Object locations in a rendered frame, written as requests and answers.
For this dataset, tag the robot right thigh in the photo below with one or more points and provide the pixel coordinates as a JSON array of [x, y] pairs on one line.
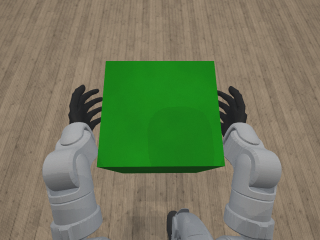
[[187, 226]]

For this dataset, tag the carton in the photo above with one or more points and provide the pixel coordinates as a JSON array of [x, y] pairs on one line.
[[160, 117]]

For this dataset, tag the robot left forearm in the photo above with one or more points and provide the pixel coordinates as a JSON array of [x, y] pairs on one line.
[[69, 184]]

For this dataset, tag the robot right hand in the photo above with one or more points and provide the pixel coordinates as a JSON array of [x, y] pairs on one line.
[[235, 112]]

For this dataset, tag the robot right foot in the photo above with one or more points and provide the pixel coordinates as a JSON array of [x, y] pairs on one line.
[[169, 223]]

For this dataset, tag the robot left hand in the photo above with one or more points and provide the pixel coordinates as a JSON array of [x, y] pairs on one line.
[[78, 107]]

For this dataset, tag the robot right forearm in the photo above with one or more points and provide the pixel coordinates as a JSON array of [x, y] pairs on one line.
[[256, 174]]

